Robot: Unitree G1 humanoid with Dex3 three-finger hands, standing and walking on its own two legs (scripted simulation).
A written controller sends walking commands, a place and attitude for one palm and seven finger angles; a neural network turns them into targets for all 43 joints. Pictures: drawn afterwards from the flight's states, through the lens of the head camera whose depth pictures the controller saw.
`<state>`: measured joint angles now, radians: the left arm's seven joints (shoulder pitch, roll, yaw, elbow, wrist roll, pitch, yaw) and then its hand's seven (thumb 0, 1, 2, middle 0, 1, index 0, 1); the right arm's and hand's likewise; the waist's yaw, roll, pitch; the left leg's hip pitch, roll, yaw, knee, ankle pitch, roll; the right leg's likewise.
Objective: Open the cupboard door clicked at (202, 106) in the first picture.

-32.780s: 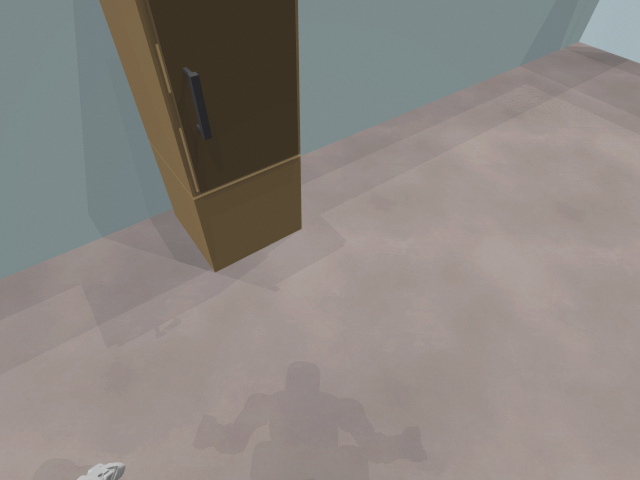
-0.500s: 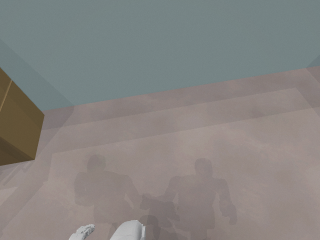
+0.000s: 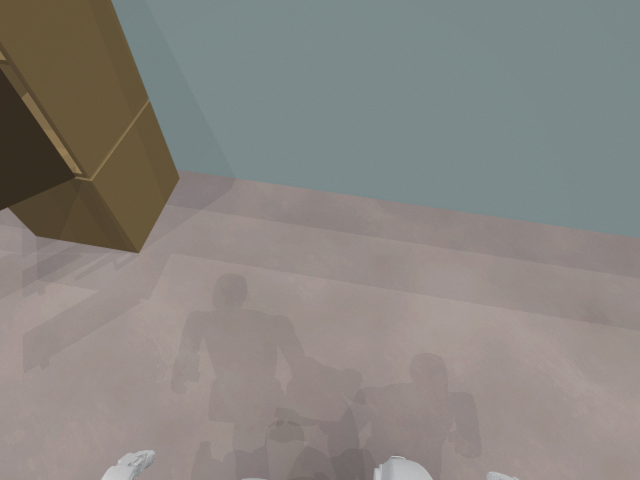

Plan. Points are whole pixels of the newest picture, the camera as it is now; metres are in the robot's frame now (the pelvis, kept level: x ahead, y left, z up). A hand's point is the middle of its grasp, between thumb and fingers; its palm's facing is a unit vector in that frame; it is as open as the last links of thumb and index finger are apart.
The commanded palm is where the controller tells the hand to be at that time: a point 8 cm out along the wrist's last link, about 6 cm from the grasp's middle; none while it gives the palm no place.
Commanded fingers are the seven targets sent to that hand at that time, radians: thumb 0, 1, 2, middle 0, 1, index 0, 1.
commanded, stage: turn to face it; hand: left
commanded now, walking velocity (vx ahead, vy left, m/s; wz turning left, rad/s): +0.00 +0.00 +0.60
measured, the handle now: out of the picture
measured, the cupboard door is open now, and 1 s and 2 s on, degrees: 50 50 50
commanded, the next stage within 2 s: take the last steps up to it in 1.08 s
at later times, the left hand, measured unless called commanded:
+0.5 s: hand out of the picture -0.01 +0.15 -0.17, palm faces +0.39 -0.89 -0.25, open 7.3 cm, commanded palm none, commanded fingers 0.00 0.90 0.90 -0.20 -0.30 -0.20 -0.30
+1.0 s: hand out of the picture +0.03 +0.15 -0.16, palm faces +0.53 -0.81 -0.27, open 7.4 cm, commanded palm none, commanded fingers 0.00 0.90 0.90 -0.20 -0.30 -0.20 -0.30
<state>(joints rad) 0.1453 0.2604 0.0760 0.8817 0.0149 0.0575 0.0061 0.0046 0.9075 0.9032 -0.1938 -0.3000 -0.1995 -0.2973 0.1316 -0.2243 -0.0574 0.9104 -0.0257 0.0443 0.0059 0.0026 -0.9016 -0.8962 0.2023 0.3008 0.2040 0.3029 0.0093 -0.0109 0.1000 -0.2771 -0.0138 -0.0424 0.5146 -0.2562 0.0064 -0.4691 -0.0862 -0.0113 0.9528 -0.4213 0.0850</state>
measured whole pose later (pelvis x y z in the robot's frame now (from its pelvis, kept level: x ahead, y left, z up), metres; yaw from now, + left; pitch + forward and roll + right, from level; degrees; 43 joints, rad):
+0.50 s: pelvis +0.02 -0.05 +0.00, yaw +21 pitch +0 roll +2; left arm 0.23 0.21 0.06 0.90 0.03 0.01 0.02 0.00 0.91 0.90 -0.20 -0.30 -0.21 -0.30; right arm 0.08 -0.23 -0.07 0.94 -0.01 0.08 0.03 0.01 -0.91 -0.90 0.20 0.30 0.20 0.30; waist 0.02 -0.04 0.13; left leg -0.36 0.01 0.09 0.75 -0.43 -0.04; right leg -0.20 -0.15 -0.32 0.59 -0.38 -0.01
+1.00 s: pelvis +0.05 -0.08 -0.01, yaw +32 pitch +1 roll +1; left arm 0.14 0.20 0.05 0.89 0.02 0.02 0.01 0.00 0.91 0.90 -0.19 -0.30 -0.20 -0.30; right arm 0.19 -0.21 -0.06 0.96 -0.02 0.06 0.00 0.00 -0.90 -0.90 0.20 0.30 0.20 0.30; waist -0.01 0.03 0.08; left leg -0.34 -0.02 -0.07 0.65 -0.36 -0.02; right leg -0.28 -0.04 -0.06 0.60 -0.34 0.01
